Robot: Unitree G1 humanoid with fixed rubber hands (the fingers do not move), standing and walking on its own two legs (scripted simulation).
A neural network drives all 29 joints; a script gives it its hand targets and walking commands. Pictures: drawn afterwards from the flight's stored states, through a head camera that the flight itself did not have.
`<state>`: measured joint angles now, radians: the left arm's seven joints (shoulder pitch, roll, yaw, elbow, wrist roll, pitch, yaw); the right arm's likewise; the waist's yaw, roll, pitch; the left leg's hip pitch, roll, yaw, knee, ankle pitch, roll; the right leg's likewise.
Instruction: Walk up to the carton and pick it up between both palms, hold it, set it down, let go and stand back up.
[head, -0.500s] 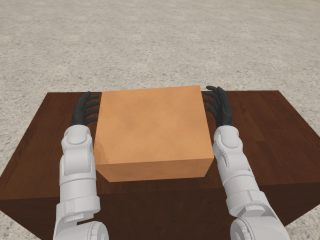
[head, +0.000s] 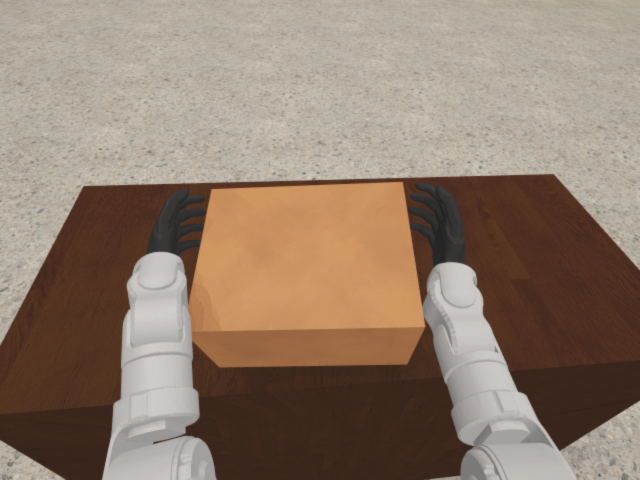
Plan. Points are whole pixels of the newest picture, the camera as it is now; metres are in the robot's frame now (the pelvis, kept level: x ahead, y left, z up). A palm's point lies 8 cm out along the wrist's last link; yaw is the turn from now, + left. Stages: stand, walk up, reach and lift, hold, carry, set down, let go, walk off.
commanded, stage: set down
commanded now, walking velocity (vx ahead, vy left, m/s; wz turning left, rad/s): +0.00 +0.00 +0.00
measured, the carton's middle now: (309, 276) +0.37 +0.00 +0.06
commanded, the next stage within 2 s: none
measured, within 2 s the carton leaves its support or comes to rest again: rests again in 1.56 s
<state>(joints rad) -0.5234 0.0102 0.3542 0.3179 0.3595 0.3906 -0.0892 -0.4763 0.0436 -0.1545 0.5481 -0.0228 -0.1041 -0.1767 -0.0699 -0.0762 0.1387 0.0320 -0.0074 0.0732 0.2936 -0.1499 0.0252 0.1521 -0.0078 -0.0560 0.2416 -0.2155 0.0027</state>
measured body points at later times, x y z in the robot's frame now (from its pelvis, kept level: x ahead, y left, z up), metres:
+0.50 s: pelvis +0.00 +0.01 +0.00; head +0.00 +0.04 +0.45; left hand +0.42 +0.16 +0.09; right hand +0.36 -0.18 +0.11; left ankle +0.02 +0.10 -0.75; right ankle -0.04 -0.11 -0.75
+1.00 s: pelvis +0.00 +0.01 +0.00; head +0.03 +0.04 +0.45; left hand +0.45 +0.16 +0.08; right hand +0.36 -0.19 +0.08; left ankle +0.02 +0.10 -0.75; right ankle -0.04 -0.11 -0.75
